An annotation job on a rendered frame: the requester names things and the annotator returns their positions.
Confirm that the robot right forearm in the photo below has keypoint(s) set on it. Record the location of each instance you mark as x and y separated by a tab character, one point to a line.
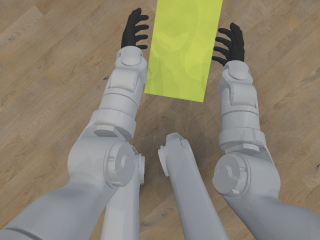
239	113

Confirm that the robot thigh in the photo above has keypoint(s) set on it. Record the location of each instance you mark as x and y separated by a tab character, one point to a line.
198	217
121	218

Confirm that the left robot upper arm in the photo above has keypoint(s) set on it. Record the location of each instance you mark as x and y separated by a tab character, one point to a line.
97	167

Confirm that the right robot hand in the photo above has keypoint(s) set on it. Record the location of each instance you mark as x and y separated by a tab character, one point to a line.
236	45

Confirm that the robot left forearm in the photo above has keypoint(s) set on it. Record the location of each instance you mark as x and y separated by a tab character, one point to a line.
117	111

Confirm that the left robot hand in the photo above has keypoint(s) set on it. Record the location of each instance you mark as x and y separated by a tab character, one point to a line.
128	37

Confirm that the right robot upper arm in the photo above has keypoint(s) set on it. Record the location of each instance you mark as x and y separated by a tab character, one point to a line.
250	186

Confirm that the carton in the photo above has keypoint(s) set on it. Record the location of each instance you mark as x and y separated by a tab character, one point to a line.
181	50

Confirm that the left robot thigh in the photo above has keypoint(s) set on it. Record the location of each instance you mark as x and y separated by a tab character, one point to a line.
121	218

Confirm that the right robot thigh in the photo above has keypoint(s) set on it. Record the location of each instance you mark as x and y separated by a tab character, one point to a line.
198	217

